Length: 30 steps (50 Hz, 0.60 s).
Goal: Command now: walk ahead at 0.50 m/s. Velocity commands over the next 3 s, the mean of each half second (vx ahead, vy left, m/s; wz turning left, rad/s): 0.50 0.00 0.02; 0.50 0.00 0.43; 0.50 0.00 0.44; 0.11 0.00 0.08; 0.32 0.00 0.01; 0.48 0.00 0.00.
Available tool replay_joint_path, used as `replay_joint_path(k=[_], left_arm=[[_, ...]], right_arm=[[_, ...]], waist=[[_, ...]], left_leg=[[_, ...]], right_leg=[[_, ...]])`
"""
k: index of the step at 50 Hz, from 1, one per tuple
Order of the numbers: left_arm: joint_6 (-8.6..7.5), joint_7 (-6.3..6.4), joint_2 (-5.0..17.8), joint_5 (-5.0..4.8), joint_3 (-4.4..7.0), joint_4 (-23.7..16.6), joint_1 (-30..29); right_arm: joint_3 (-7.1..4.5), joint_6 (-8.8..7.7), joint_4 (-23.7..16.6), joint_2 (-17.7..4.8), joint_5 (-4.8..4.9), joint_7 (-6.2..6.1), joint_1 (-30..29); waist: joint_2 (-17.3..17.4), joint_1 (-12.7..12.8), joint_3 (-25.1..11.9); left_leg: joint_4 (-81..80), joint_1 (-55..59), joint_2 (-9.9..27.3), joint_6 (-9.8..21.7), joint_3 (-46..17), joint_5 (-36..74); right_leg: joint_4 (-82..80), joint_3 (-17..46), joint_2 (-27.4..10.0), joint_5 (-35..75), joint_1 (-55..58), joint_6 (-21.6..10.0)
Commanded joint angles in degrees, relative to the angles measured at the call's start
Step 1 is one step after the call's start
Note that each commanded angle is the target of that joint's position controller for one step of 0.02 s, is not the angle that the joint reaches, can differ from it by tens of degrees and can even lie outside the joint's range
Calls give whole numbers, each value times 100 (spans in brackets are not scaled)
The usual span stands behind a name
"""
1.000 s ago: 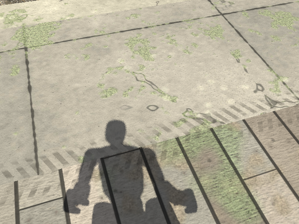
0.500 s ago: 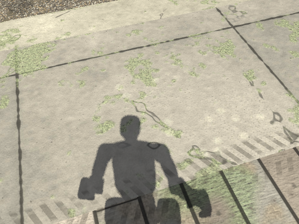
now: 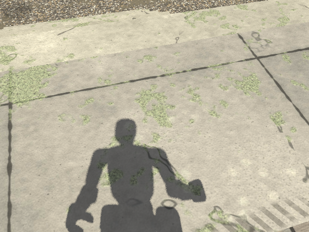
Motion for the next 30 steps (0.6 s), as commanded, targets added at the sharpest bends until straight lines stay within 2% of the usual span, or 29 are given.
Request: replay_joint_path(k=[1,3,6,12,16,19,21,22,23,24,25,26,27,28,29,30], left_arm=[[-113,20,609,56,173,-511,-197],[0,36,428,59,152,-443,-32],[73,70,349,118,143,-591,-464],[-21,-30,127,93,66,-853,-1519],[-91,-165,110,41,33,-1094,-2159],[-142,-271,188,29,43,-1210,-2280],[-162,-275,385,54,130,-1117,-1845],[-173,-238,567,69,243,-914,-1128],[-176,-170,886,123,373,-648,-95],[-151,-101,1480,244,514,-545,675],[-117,-105,1142,179,424,-480,799],[-108,-85,775,128,312,-522,414],[-104,-65,579,116,251,-567,-4],[-125,-84,396,131,195,-551,-375],[-175,-99,239,164,153,-551,-630],[-210,-111,219,199,159,-518,-770]], right_arm=[[-151,-65,-185,-593,-82,-9,386],[-162,-128,-109,-596,-51,-10,414],[-209,-144,61,-763,-29,-80,622],[-204,-30,329,-864,28,-193,1093],[-214,79,564,-917,50,-213,1475],[-251,165,667,-986,78,-257,1494],[-278,202,667,-1070,89,-281,1368],[-263,231,648,-1055,90,-284,1233],[-190,228,554,-904,42,-287,1167],[-13,134,380,-320,-33,-256,1647],[22,19,496,-266,84,-222,1835],[-153,-36,419,-877,250,-207,1358],[-175,-45,300,-910,285,-211,950],[-184,-6,279,-809,226,-237,765],[-233,81,322,-750,170,-265,827],[-227,173,385,-607,169,-265,1023]], waist=[[545,-130,-464],[580,-17,-439],[417,-65,-176],[425,-433,87],[414,-646,284],[506,-540,279],[640,-234,-20],[606,189,-441],[455,619,-1186],[-700,581,-2153],[-1386,581,-2725],[-821,618,-1729],[-579,459,-1049],[-303,266,-568],[-409,69,-330],[-511,-75,-246]], left_leg=[[-1747,1767,1526,933,-2138,356],[-1994,1487,1399,1006,-1731,822],[-2207,1473,1371,1060,-1332,1362],[-2305,1790,1137,787,-726,1305],[-2087,2409,1381,808,-760,1349],[-1735,2869,1612,726,-827,1872],[-1185,2893,1574,613,-827,3148],[-397,2690,1353,500,-695,3866],[857,1800,1061,326,-550,3316],[3087,-407,236,-53,-238,733],[4234,-1485,-216,-141,-922,-2397],[4621,-1981,162,-93,-1163,-2160],[4454,-2002,477,-64,-959,-1623],[4109,-1788,674,-97,-876,-1219],[3813,-1483,840,-115,-913,-911],[3733,-1155,900,-150,-915,-717]], right_leg=[[225,266,-684,788,-1766,-17],[-20,195,-725,978,-1540,75],[-665,144,-773,1550,-1982,241],[-2552,-100,-565,3002,-1995,265],[-3204,-197,-404,2871,-2129,172],[-3488,-205,-304,2339,-2042,-26],[-3619,-363,-58,1979,-1157,-203],[-3816,-500,114,2115,-105,-349],[-3587,-137,-278,2364,1634,-608],[-3547,2031,-1846,2107,4036,-1299],[-4389,3826,-2454,1308,4518,-1730],[-4601,3094,-2231,827,3725,-1398],[-4773,2226,-2002,871,2844,-1151],[-5054,1645,-1746,1123,2018,-1005],[-5281,1152,-1524,1374,1487,-878],[-5477,825,-1425,1538,1114,-839]])
Next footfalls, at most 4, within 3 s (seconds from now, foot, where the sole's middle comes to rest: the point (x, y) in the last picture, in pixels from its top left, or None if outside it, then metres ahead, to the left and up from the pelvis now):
0.46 right None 0.42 -0.14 -0.77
1.00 left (128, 186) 0.67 0.14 -0.77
1.52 right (144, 123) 1.03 0.08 -0.77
1.96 left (101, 134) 0.95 0.30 -0.77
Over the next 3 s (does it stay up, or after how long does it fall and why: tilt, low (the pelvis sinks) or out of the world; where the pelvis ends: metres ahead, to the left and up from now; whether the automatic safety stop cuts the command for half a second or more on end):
stays up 1.27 0.39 0.01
